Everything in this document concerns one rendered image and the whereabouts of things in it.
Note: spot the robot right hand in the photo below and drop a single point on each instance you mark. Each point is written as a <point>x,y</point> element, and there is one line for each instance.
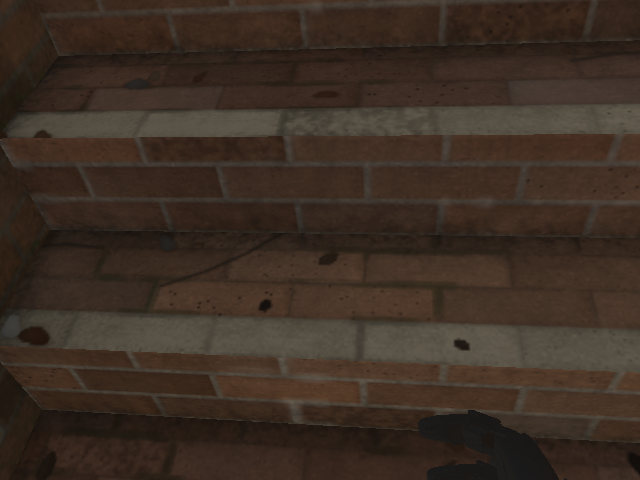
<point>517,456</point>

